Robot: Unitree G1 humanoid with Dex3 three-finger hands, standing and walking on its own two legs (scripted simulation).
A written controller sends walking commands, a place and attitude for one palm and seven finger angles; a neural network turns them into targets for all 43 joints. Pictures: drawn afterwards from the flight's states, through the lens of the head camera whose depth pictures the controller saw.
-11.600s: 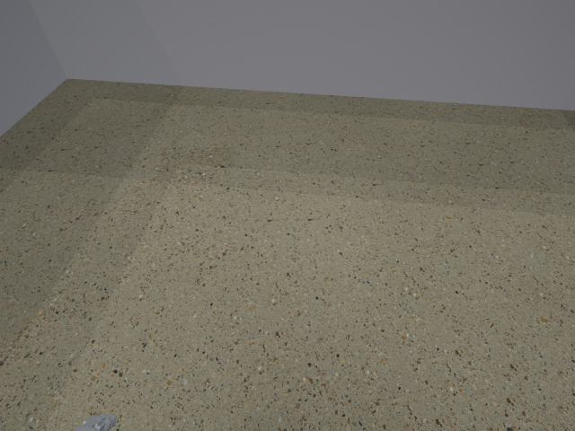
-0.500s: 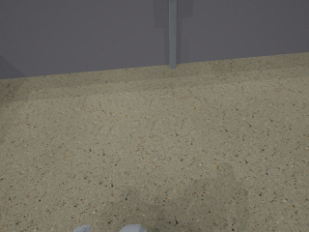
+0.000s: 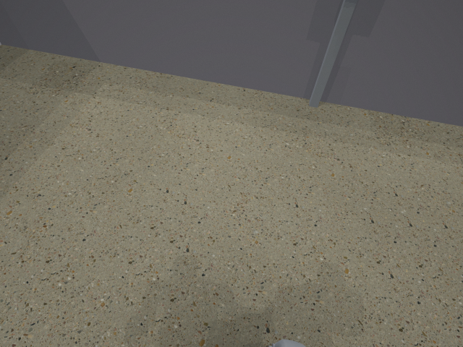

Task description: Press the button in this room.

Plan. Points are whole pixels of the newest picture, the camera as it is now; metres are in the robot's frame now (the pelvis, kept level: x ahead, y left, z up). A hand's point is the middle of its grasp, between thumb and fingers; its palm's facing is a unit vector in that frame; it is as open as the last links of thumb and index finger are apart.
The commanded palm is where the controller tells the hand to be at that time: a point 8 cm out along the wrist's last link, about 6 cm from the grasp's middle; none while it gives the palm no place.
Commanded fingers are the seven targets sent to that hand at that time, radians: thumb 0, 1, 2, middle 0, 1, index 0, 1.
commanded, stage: turn or walk to find it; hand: left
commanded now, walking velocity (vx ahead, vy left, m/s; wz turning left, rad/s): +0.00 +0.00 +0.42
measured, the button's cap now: out of the picture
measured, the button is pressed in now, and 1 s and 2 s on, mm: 0 0 0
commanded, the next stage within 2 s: none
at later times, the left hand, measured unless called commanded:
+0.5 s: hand out of the picture +0.02 +0.15 -0.14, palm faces +0.23 -0.93 -0.27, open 7.4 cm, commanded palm none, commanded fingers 0.00 0.90 0.90 -0.20 -0.30 -0.20 -0.30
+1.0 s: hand out of the picture -0.08 +0.20 -0.16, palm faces +0.46 -0.85 -0.27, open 7.4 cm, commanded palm none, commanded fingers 0.00 0.90 0.90 -0.20 -0.30 -0.20 -0.30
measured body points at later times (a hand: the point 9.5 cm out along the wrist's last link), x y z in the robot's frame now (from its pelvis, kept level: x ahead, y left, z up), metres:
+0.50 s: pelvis -0.02 -0.05 +0.00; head +0.01 -0.08 +0.45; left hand +0.01 +0.20 -0.12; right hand +0.08 -0.30 -0.16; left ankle -0.07 +0.10 -0.65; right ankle +0.01 -0.14 -0.74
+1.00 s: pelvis -0.04 -0.02 +0.00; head -0.02 -0.01 +0.45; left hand -0.10 +0.25 -0.14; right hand +0.14 -0.20 -0.14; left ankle -0.08 +0.08 -0.74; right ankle +0.01 -0.15 -0.68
